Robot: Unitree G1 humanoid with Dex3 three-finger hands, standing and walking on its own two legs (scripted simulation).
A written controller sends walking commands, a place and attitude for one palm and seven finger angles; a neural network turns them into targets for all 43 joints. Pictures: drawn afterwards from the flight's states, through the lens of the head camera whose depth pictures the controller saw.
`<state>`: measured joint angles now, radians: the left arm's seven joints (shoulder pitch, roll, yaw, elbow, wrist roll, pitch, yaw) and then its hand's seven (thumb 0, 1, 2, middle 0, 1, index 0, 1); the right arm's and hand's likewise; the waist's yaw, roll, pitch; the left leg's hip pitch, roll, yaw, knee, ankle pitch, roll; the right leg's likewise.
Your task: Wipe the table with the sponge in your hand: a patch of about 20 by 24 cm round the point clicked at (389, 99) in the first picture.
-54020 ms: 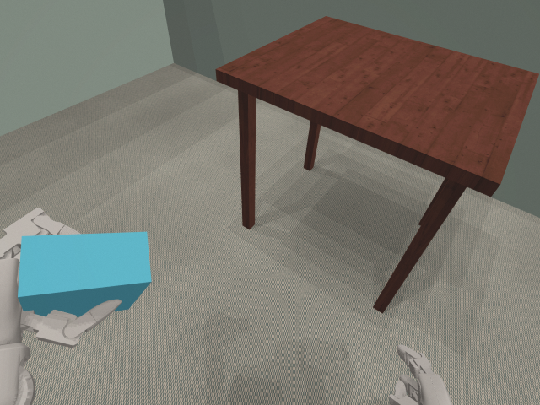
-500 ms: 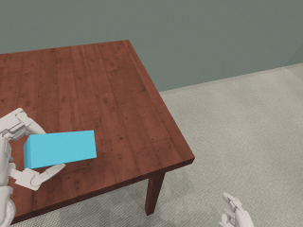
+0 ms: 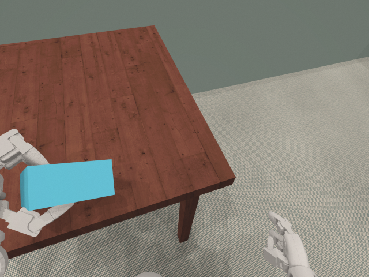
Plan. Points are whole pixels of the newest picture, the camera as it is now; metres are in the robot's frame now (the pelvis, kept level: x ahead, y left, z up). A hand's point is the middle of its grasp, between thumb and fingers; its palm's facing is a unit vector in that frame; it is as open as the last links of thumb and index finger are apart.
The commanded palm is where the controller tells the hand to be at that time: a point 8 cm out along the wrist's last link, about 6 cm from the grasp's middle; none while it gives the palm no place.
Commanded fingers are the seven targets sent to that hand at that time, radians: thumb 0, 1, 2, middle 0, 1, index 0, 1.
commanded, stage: step back with the hand held close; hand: left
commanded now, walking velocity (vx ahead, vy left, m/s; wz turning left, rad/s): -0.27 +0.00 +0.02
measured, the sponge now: (75, 182) +0.23 +0.21 +0.12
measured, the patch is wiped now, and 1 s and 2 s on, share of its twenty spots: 0.95 0.95 0.95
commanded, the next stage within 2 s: stop stepping back and stand still in 1.30 s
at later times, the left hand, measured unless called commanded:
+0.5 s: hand (32, 192) +0.19 +0.23 +0.18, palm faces +0.40 -0.81 -0.43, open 9.3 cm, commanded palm +0.13 +0.28 +0.18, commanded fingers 0.00 0.10 1.30 -1.20 -1.60 -1.20 -1.60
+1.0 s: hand (32, 224) +0.15 +0.21 +0.19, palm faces +0.32 -0.82 -0.47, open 9.3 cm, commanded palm +0.07 +0.26 +0.18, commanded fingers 0.00 0.10 1.30 -1.20 -1.60 -1.20 -1.60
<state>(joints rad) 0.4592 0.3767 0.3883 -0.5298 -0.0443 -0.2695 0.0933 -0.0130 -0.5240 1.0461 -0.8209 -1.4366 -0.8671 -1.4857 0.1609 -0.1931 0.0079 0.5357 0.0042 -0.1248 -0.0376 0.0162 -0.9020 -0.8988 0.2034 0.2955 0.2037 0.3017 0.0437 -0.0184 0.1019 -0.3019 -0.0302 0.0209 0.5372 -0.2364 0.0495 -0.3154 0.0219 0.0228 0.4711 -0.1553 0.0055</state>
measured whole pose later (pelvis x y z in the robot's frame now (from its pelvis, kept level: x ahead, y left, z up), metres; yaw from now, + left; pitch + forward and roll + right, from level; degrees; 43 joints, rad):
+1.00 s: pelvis -0.09 -0.01 -0.01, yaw -2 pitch +2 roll -4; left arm 0.39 0.40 0.45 -0.63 -0.04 -0.34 0.09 -0.01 -0.52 1.05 -0.83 -1.44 -0.87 -1.49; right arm 0.11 -0.14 0.00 0.59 -0.02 -0.18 0.00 0.01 -0.90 -0.90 0.21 0.30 0.21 0.30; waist 0.01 0.04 0.15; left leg -0.46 0.12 -0.01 0.65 -0.24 -0.03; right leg -0.26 0.02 -0.05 0.48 -0.27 0.02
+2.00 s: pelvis -0.32 -0.06 -0.02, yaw +4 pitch -3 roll +2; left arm 0.30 0.43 0.43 -0.57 -0.03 -0.28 0.09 -0.01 -0.52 1.05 -0.83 -1.45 -0.88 -1.49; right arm 0.24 -0.18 -0.07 0.61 0.01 -0.15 -0.01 0.02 -0.90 -0.90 0.20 0.29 0.20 0.30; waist -0.06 -0.07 0.10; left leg -0.30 -0.07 -0.02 1.16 -0.42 0.03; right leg -0.39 0.00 -0.12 0.70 -0.21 -0.11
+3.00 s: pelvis -0.25 -0.09 +0.00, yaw +2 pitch +0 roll +2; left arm 0.43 0.43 0.43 -0.54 -0.05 -0.22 0.12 -0.01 -0.52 1.04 -0.83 -1.45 -0.88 -1.49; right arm 0.18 -0.17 -0.02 0.57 0.02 -0.13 -0.02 0.01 -0.90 -0.90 0.20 0.29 0.20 0.30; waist -0.01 -0.01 0.09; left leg -0.25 0.03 0.10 0.55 -0.29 0.01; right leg -0.48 -0.03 -0.01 1.05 -0.42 -0.04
